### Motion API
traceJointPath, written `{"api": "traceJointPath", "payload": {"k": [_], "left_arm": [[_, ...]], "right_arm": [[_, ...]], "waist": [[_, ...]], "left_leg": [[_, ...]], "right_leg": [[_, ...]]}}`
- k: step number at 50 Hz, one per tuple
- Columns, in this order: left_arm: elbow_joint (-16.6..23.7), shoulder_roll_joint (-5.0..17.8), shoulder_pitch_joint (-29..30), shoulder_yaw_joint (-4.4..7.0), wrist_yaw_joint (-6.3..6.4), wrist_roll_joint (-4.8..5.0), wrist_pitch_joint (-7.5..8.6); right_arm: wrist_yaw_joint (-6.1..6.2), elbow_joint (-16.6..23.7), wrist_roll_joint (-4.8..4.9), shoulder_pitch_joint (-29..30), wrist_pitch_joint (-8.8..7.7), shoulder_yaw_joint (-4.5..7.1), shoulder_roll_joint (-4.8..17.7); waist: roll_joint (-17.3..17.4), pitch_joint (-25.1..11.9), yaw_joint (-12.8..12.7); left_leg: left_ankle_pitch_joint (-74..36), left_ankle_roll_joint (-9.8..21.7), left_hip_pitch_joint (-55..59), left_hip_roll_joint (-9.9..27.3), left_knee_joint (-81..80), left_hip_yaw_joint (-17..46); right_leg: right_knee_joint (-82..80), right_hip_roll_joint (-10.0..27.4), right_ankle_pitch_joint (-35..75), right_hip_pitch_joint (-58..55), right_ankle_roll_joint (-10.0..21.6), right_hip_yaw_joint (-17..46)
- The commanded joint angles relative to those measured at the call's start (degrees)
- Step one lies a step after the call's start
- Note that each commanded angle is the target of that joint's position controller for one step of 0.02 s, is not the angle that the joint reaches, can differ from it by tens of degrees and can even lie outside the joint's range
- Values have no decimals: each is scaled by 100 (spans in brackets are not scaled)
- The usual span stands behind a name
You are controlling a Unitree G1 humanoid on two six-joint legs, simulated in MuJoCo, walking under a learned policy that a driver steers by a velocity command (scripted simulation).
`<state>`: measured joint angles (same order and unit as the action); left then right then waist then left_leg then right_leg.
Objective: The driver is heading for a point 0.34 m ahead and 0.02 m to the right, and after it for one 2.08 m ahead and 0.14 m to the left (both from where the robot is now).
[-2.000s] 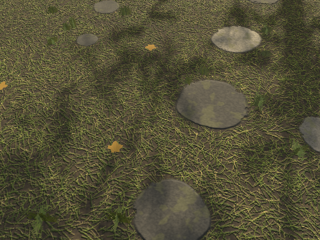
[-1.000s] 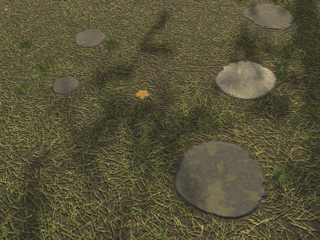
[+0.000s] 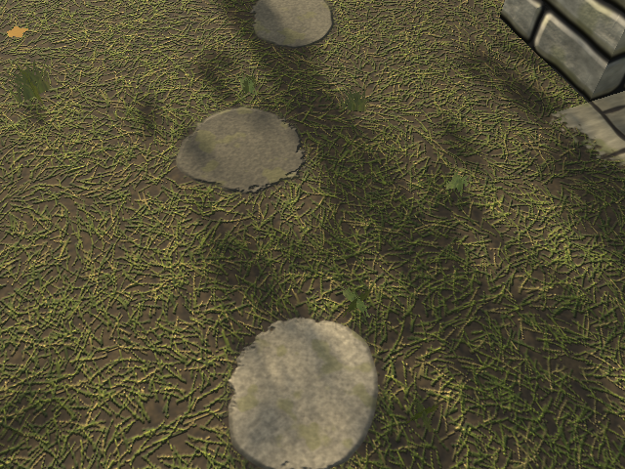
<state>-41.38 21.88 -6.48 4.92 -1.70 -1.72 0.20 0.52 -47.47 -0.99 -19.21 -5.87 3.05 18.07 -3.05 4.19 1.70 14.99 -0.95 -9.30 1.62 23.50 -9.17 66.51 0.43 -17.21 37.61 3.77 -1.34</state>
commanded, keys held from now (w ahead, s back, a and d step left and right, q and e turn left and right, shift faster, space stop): e+shift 0.22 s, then shift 0.06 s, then q+shift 0.32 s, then w+q+shift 0.40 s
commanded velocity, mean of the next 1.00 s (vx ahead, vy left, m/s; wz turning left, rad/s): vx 0.32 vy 0.00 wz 0.05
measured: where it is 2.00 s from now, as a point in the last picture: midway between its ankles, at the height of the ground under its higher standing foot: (199, 199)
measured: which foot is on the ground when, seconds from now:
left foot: down 0.00-0.14, up 0.16-0.70, down 0.72-1.00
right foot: up 0.00-0.16, down 0.18-0.72, up 0.74-1.00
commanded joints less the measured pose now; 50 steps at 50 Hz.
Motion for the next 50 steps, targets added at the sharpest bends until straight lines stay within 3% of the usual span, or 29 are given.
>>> {"api": "traceJointPath", "payload": {"k": [1, 2, 4, 7, 8, 9, 10, 11, 12, 13, 14, 15, 18, 21, 24, 27, 30, 31, 33, 34, 35, 36, 37, 38, 39, 41, 42, 44, 50], "left_arm": [[601, -443, -209, -237, -223, 10, -10], [557, -442, -270, -248, -283, 27, -10], [509, -305, -389, -207, -323, -7, -47], [336, 95, -1307, -18, -201, -138, -59], [123, 298, -1921, 99, -89, -160, -15], [125, 663, -1541, 197, 77, -50, 10], [462, 1199, -1403, 274, 57, 44, -35], [730, 1310, -1395, 394, 46, 174, -66], [885, 1009, -952, 331, 154, 148, -133], [861, 522, -650, 192, 208, 142, -147], [732, 295, -541, 97, 232, 127, -116], [646, 143, -526, 35, 236, 125, -69], [376, -22, -706, -69, 192, 8, 92], [160, -352, -642, -252, 193, -55, 153], [91, -111, -650, -200, 211, -76, 76], [113, -15, -723, -148, 267, -43, -50], [123, 2, -722, -115, 343, -19, -88], [116, 83, -834, -76, 340, -19, -82], [208, 319, -574, 16, 310, 18, -82], [280, 349, -300, 43, 307, 44, -94], [363, 242, 35, 40, 318, 34, -94], [457, -60, 310, -13, 311, 14, -76], [708, -551, 444, -165, 275, 1, -14], [993, -286, 1114, -160, 182, -66, 123], [995, -127, 1059, -128, 73, 16, 227], [728, 35, 652, -86, -5, -101, 259], [650, 35, 548, -85, -23, -146, 222], [706, -63, 697, -122, -37, -126, 156], [1071, -159, 1792, -269, -104, -50, 230]], "right_arm": [[-6, 429, 113, 828, -120, -10, 260], [-2, 454, 120, 928, -125, 19, 341], [20, 464, 142, 800, -125, 107, 614], [20, 578, 279, 667, 30, 217, 941], [-3, 618, 256, 642, 120, 217, 896], [-55, 541, 82, 95, 236, 133, 459], [10, 739, -41, -702, 396, 113, 386], [81, 917, -83, -886, 475, 90, 506], [134, 937, -84, -598, 497, 30, 585], [161, 938, -141, -100, 527, 67, 714], [176, 966, -164, 86, 584, 71, 651], [183, 895, -157, -33, 683, 67, 631], [147, 782, -31, -101, 801, -19, 253], [76, 665, 71, -74, 844, -107, -63], [1, 756, 92, 373, 941, -26, 169], [-68, 879, 66, 625, 975, 37, 272], [-120, 935, 65, 604, 955, 37, 173], [-154, 932, 42, 479, 935, 41, 176], [-285, 846, 37, 76, 943, 83, 278], [-340, 687, 73, -300, 944, 95, 262], [-347, 425, 79, -857, 911, 122, 278], [-304, 168, 54, -1403, 834, 173, 443], [-289, 410, 10, -1288, 756, 206, 845], [-145, 531, -11, -909, 762, 249, 863], [-44, 599, -44, -562, 716, 280, 915], [-72, 639, 46, -414, 560, 321, 930], [-100, 624, 64, -490, 493, 297, 811], [-143, 510, 104, -853, 401, 287, 697], [-84, 382, 51, -1429, 339, 343, 741]], "waist": [[1099, -297, -594], [1023, -339, -645], [846, -440, -688], [710, -914, -1063], [430, -1151, -1281], [-554, -827, -817], [-653, -1330, -319], [-352, -2568, -517], [10, -2337, -449], [560, -1585, -356], [529, -1149, -168], [517, -984, -45], [600, -1300, -32], [314, -1395, -9], [-161, -968, -214], [-147, -662, -337], [-137, -623, -360], [-206, -849, -392], [-430, -802, -177], [-362, -622, 69], [-100, -321, 368], [1097, -16, 615], [1699, 211, 448], [1063, 613, 478], [938, 692, 207], [772, 309, 55], [779, 149, 83], [779, 38, 207], [1037, 178, 698]], "left_leg": [[-4111, 502, -400, 1129, -832, 32], [-3851, 416, -661, 946, -704, -313], [-4247, 315, -627, 1018, -242, -464], [-4890, 215, -355, 1315, 1843, -368], [-3638, 83, -711, 1160, 3265, -322], [1558, -84, -1664, 317, 4959, -457], [2848, -375, -2608, -168, 6779, 123], [2273, -457, -3035, -122, 7093, 1124], [1790, -388, -3194, 7, 6774, 1315], [1432, -343, -3036, 242, 6053, 1352], [1302, -295, -2753, 326, 5493, 1324], [1181, -245, -2306, 402, 5094, 1242], [785, -52, -1449, 317, 4483, 1062], [285, 65, -966, 300, 3362, 1123], [331, 104, -1026, 67, 2883, 1055], [822, 119, -1363, -3, 2674, 953], [1230, 167, -1312, -92, 2345, 791], [1375, 225, -1156, -152, 2156, 672], [1591, 498, -366, -303, 1458, 451], [1359, 684, 319, -403, 813, 307], [1255, 890, 1010, -463, 95, 411], [1967, 1117, 1522, 252, -843, 1720], [3303, 1534, 1672, 1815, -1296, 4455], [3677, 1781, 995, 1804, -1926, 5071], [3073, 1704, 720, 1592, -1918, 4696], [1684, 1466, 802, 1032, -1731, 3803], [1305, 1421, 772, 824, -1675, 3542], [832, 1439, 845, 669, -1578, 3433], [-169, 1533, 960, 466, -1324, 3606]], "right_leg": [[-1689, 190, 1372, -695, -32, -45], [-2297, 15, 2037, -1334, -6, -288], [-2663, -261, 2315, -2021, 102, -606], [-2942, -558, 1719, -3036, 559, -524], [-3339, -617, 1785, -3744, 729, -276], [-3577, 87, 4260, -4091, 906, 607], [-3019, 1463, 8341, -4773, 1750, 2884], [-3718, 1993, 7372, -5414, 2479, 3922], [-4345, 1982, 4633, -4798, 2455, 4160], [-4646, 1564, 3308, -3808, 2084, 3651], [-4724, 1221, 3202, -3164, 1777, 3227], [-4717, 1103, 3681, -2649, 1559, 2676], [-4607, 909, 5206, -2188, 1235, 1816], [-4876, 738, 4293, -2133, 853, 1181], [-5202, 821, 2291, -2096, 824, 1111], [-5238, 1128, 1152, -2382, 1035, 1292], [-5043, 1334, 1305, -2721, 1082, 1260], [-5204, 1378, 159, -2808, 1036, 1296], [-5604, 1432, -1954, -2196, 782, 1359], [-5567, 1317, -2343, -1593, 556, 1107], [-5023, 1012, -2348, -851, 244, 637], [-3130, 429, -2024, 169, -46, -189], [-1609, -371, -1471, 1648, -398, -475], [-1490, -157, -542, 2103, -493, 324], [-1404, 15, 135, 1880, -570, 503], [-1371, 63, 676, 1355, -716, 375], [-1328, 43, 841, 1133, -749, 309], [-1315, 17, 961, 1106, -757, 269], [-2431, -140, 1022, 971, -780, 116]]}}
